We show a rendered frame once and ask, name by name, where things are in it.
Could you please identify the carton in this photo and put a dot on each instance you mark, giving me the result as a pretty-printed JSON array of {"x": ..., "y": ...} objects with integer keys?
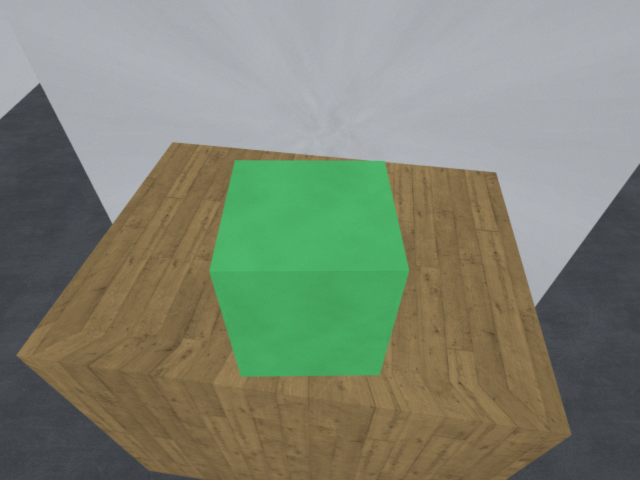
[{"x": 309, "y": 267}]

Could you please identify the pedestal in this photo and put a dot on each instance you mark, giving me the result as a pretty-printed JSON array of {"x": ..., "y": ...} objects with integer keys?
[{"x": 137, "y": 342}]

